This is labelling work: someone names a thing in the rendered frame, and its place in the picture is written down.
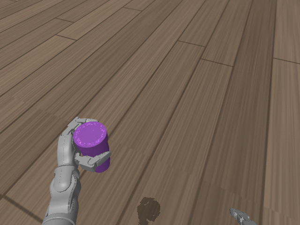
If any right robot hand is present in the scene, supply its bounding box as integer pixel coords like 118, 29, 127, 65
229, 208, 257, 225

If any left robot arm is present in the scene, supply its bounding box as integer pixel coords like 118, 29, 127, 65
42, 165, 81, 225

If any cup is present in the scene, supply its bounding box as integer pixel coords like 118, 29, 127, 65
73, 121, 110, 173

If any left robot hand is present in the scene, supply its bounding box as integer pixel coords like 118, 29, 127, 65
57, 117, 111, 172

